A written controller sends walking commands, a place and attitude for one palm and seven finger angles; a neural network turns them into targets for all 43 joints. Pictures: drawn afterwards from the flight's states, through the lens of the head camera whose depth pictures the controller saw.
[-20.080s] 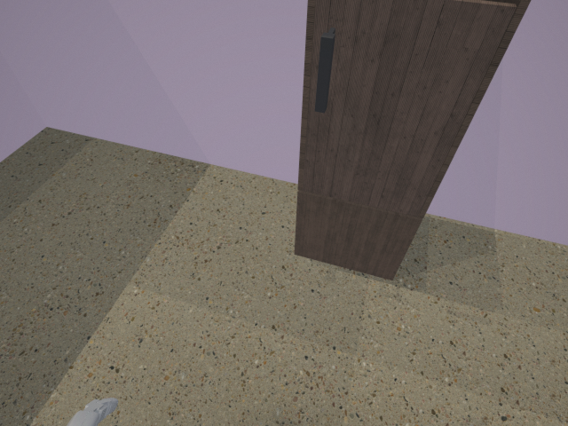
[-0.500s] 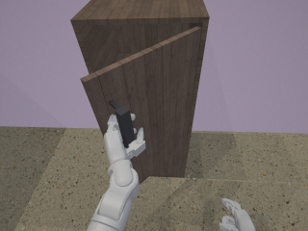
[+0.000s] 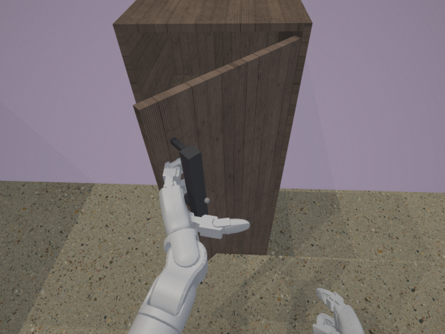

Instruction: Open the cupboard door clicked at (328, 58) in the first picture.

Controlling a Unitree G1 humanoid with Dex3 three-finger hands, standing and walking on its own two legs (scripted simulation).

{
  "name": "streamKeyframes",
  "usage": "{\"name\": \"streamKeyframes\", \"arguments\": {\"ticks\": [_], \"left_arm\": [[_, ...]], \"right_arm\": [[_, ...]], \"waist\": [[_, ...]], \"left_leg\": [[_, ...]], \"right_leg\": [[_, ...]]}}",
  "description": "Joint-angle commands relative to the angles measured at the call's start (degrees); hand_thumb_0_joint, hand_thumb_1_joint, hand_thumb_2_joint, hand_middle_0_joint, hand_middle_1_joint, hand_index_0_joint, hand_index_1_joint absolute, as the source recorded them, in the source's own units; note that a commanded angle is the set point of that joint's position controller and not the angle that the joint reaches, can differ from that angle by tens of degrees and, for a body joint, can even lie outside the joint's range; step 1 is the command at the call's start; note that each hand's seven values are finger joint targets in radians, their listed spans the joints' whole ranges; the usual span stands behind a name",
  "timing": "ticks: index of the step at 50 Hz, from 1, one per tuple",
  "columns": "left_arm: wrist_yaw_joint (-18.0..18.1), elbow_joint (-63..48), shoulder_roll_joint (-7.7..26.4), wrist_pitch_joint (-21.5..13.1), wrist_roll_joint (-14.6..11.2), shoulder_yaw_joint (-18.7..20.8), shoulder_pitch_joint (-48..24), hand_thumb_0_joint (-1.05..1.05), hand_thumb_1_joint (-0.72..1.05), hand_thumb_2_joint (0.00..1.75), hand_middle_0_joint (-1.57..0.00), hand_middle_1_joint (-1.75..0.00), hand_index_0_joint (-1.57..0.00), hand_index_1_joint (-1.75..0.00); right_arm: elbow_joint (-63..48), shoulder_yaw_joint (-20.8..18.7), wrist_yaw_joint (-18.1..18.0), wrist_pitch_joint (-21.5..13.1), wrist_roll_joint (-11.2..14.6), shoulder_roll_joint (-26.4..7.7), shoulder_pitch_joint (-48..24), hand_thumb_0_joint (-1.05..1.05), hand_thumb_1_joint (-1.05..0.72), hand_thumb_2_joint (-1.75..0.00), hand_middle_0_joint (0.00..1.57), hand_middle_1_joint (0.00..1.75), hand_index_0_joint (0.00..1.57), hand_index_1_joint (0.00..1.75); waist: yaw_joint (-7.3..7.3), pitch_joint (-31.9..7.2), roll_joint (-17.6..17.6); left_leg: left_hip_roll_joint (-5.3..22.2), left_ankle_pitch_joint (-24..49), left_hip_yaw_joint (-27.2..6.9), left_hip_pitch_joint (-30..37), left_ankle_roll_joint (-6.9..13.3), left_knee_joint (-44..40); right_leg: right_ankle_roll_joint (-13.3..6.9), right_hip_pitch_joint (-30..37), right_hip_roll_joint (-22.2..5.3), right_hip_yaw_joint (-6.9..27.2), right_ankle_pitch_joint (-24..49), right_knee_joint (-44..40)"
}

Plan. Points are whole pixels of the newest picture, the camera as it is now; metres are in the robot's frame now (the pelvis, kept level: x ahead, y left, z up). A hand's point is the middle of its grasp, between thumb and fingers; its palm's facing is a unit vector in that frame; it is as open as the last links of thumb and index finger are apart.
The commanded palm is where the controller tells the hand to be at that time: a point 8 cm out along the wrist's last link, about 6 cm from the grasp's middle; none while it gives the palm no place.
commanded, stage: open thumb and fingers to let go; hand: left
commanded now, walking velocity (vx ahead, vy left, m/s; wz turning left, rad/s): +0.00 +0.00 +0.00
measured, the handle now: (188, 180) +0.36 +0.09 +0.10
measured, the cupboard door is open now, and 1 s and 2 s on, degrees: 45 46 46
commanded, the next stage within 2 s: slide the hand sideways off the handle in 0.10 s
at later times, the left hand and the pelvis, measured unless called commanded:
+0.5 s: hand (203, 214) +0.29 +0.06 +0.10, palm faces -0.10 -1.00 +0.00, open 16.3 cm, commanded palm +0.27 +0.09 +0.10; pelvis -0.03 +0.02 +0.00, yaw +0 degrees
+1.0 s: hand (182, 234) +0.25 +0.08 +0.10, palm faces -0.04 -1.00 +0.00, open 16.2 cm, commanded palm +0.21 +0.14 +0.10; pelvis +0.01 +0.01 +0.00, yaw -2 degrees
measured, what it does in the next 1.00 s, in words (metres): stands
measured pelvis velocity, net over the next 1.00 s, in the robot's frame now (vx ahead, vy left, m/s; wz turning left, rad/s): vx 0.01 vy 0.01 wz -0.04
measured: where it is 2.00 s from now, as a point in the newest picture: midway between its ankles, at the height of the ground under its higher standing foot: outside the picture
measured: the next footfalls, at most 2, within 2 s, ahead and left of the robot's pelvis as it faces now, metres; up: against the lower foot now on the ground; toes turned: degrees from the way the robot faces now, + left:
none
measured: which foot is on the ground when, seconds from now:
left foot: down 0.00-1.00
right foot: down 0.00-1.00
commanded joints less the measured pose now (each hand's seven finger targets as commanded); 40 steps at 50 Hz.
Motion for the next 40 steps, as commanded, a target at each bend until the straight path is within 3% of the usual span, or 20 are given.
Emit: {"name": "streamKeyframes", "arguments": {"ticks": [1,4,10,11,12,13,14,15,16,17,19,21,22,23,25,28,33,36,40], "left_arm": [[1.38,-10.96,-7.34,-3.28,1.94,0.13,-18.86,0.0,-0.5,0.3,-0.18,-0.45,-0.18,-0.45],[2.16,-9.88,-7.9,-2.98,2.11,0.21,-20.95,0.0,-0.5,0.3,-0.15,-0.3,-0.15,-0.3],[3.24,-6.48,-10.08,-2.49,2.44,-0.86,-25.69,0.0,-0.5,0.3,-0.15,-0.3,-0.15,-0.3],[-9.06,-6.35,-5.06,-5.6,6.68,-12.84,-24.04,0.0,-0.5,0.3,-0.15,-0.3,-0.15,-0.3],[-15.53,-10.25,-0.96,-8.92,4.6,-8.51,-27.18,0.0,-0.5,0.3,-0.15,-0.3,-0.15,-0.3],[-19.29,-11.05,1.22,-11.0,3.78,-7.83,-28.1,0.0,-0.5,0.3,-0.15,-0.3,-0.15,-0.3],[-22.65,-11.37,1.16,-12.26,2.84,-8.37,-27.87,0.0,-0.5,0.3,-0.15,-0.3,-0.15,-0.3],[-26.19,-10.38,0.82,-13.32,1.5,-9.2,-28.42,0.0,-0.5,0.3,-0.15,-0.3,-0.15,-0.3],[-29.66,-9.35,-0.43,-13.88,-0.7,-10.48,-28.51,0.0,-0.5,0.3,-0.15,-0.3,-0.15,-0.3],[-31.33,-8.44,-1.28,-14.03,-3.52,-9.72,-29.03,0.0,-0.5,0.3,-0.15,-0.3,-0.15,-0.3],[-31.92,-6.97,-0.76,-12.92,-8.36,-5.63,-28.11,0.0,-0.5,0.3,-0.15,-0.3,-0.15,-0.3],[-30.4,-5.72,0.49,-11.58,-10.76,-1.86,-26.32,0.0,-0.5,0.3,-0.15,-0.3,-0.15,-0.3],[-29.4,-6.36,1.04,-11.26,-10.93,-0.41,-25.24,0.0,-0.5,0.3,-0.15,-0.3,-0.15,-0.3],[-28.38,-6.39,1.92,-11.04,-10.58,0.81,-23.04,0.0,-0.5,0.3,-0.15,-0.3,-0.15,-0.3],[-26.72,-7.6,1.62,-11.22,-8.58,0.32,-21.68,0.0,-0.5,0.3,-0.15,-0.3,-0.15,-0.3],[-25.61,-10.4,4.25,-12.08,-6.08,1.75,-16.86,0.0,-0.5,0.3,-0.15,-0.3,-0.15,-0.3],[-26.11,-16.07,7.05,-12.49,-5.29,3.78,-7.71,0.0,-0.5,0.3,-0.15,-0.3,-0.15,-0.3],[-26.71,-19.21,8.89,-11.72,-5.34,4.83,-3.94,0.0,-0.5,0.3,-0.15,-0.3,-0.15,-0.3],[-27.5,-24.71,8.25,-11.0,-5.82,3.74,-0.6,0.0,-0.5,0.3,-0.15,-0.3,-0.15,-0.3]], "right_arm": [[-8.82,-1.46,-0.38,-3.01,-0.08,-4.42,-8.56,0.0,-0.9,-0.9,0.2,0.3,0.2,0.3],[-8.54,-1.47,-0.16,-2.97,-0.18,-4.32,-8.78,0.0,-0.9,-0.9,0.2,0.3,0.2,0.3],[-7.81,-1.38,0.26,-3.45,-0.27,-4.27,-9.02,0.0,-0.9,-0.9,0.2,0.3,0.2,0.3],[-6.87,-1.5,0.49,-2.5,0.04,-6.37,-2.89,0.0,-0.9,-0.9,0.2,0.3,0.2,0.3],[-8.89,-1.86,-0.21,-2.56,0.72,-6.33,-2.86,0.0,-0.9,-0.9,0.2,0.3,0.2,0.3],[-9.45,-1.79,-0.96,-2.73,0.93,-6.28,-2.59,0.0,-0.9,-0.9,0.2,0.3,0.2,0.3],[-10.12,-1.47,-1.39,-3.15,1.23,-6.02,-2.51,0.0,-0.9,-0.9,0.2,0.3,0.2,0.3],[-10.35,-1.05,-1.7,-3.69,1.65,-5.94,-2.12,0.0,-0.9,-0.9,0.2,0.3,0.2,0.3],[-10.71,-0.68,-1.89,-4.25,2.25,-6.16,-1.8,0.0,-0.9,-0.9,0.2,0.3,0.2,0.3],[-11.34,-0.21,-2.18,-5.12,2.94,-5.89,-2.47,0.0,-0.9,-0.9,0.2,0.3,0.2,0.3],[-11.88,0.19,-2.8,-6.47,3.64,-6.11,-4.14,0.0,-0.9,-0.9,0.2,0.3,0.2,0.3],[-11.95,0.38,-2.91,-7.49,3.82,-6.41,-4.81,0.0,-0.9,-0.9,0.2,0.3,0.2,0.3],[-11.88,0.35,-2.76,-7.91,3.77,-6.39,-4.97,0.0,-0.9,-0.9,0.2,0.3,0.2,0.3],[-11.94,0.3,-2.51,-8.12,3.61,-6.46,-4.86,0.0,-0.9,-0.9,0.2,0.3,0.2,0.3],[-12.22,0.28,-1.71,-8.48,3.35,-6.33,-4.32,0.0,-0.9,-0.9,0.2,0.3,0.2,0.3],[-13.02,-0.02,-0.72,-8.38,3.05,-6.4,-4.25,0.0,-0.9,-0.9,0.2,0.3,0.2,0.3],[-14.86,-0.03,0.06,-7.89,2.81,-6.09,-4.24,0.0,-0.9,-0.9,0.2,0.3,0.2,0.3],[-15.41,0.21,-0.17,-7.26,2.81,-6.18,-4.64,0.0,-0.9,-0.9,0.2,0.3,0.2,0.3],[-16.29,0.28,-0.57,-7.36,2.76,-6.12,-5.01,0.0,-0.9,-0.9,0.2,0.3,0.2,0.3]], "waist": [[-0.1,-10.39,-6.71],[-0.04,-10.91,-5.83],[-0.68,-10.62,-6.16],[-6.01,-5.92,-11.42],[-3.89,-11.85,-7.81],[-3.18,-15.35,-6.07],[-3.02,-16.67,-4.29],[-4.04,-15.18,-4.94],[-4.67,-13.89,-2.53],[-4.6,-12.06,-2.8],[-3.43,-10.52,-4.33],[-2.16,-9.12,-8.67],[-1.59,-9.6,-8.42],[-0.82,-9.47,-9.77],[-0.56,-9.07,-8.44],[0.58,-9.41,-5.9],[1.83,-9.3,-4.09],[1.54,-7.56,-5.29],[0.55,-6.55,-5.07]], "left_leg": [[-0.82,10.1,-0.53,6.59,1.19,-2.83],[-0.69,9.39,-0.57,6.34,1.06,-2.89],[-0.69,6.41,-1.01,5.01,0.94,-2.69],[-0.96,8.16,-1.81,6.02,2.07,-3.81],[-1.06,9.56,-1.25,7.06,2.3,-3.7],[-1.31,11.44,-1.03,8.27,2.57,-3.14],[-1.37,11.51,-0.99,9.13,2.57,-2.95],[-1.24,10.27,-1.32,9.48,2.61,-2.97],[-1.08,8.71,-1.67,10.39,2.55,-3.29],[-0.95,5.97,-2.27,9.63,2.33,-3.86],[-1.09,0.42,-2.6,8.03,1.85,-5.39],[-1.21,-2.68,-2.84,6.26,1.69,-6.86],[-1.05,-2.28,-2.39,6.54,1.66,-7.14],[-1.03,-1.92,-2.21,5.98,1.6,-7.37],[-0.94,-0.72,-1.8,6.05,1.65,-7.64],[-0.56,1.33,-1.2,6.5,1.52,-7.78],[-0.38,4.44,0.32,6.67,1.66,-7.53],[-0.39,4.92,0.78,6.53,1.9,-7.57],[-0.48,5.32,0.95,7.66,2.08,-7.28]], "right_leg": [[0.86,-1.97,-1.74,3.23,10.12,-8.18],[0.59,-2.89,-1.42,2.77,8.39,-7.47],[0.52,-5.47,-1.13,2.2,4.54,-6.53],[0.94,-7.02,-1.19,4.15,9.91,-6.04],[0.63,-4.97,-1.15,4.23,12.85,-4.8],[0.42,-3.1,-1.26,4.67,15.87,-3.69],[0.37,-2.89,-1.32,4.46,16.37,-3.42],[0.46,-3.99,-1.25,3.97,14.99,-3.73],[0.36,-5.26,-1.08,3.85,12.93,-4.1],[0.48,-6.26,-0.76,3.17,9.77,-4.67],[0.8,-6.26,-0.26,2.84,4.11,-6.32],[1.2,-5.32,-0.15,2.75,0.35,-7.85],[1.33,-5.06,-0.25,2.86,0.29,-8.07],[1.42,-4.44,-0.28,2.8,0.25,-8.08],[1.33,-4.49,-0.34,2.68,1.28,-7.57],[0.91,-3.53,-0.3,2.81,3.03,-6.85],[0.75,-0.93,-0.29,3.56,6.3,-7.49],[0.98,-0.15,-0.42,4.11,7.08,-8.74],[1.36,-0.73,-0.31,4.07,7.98,-9.0]]}}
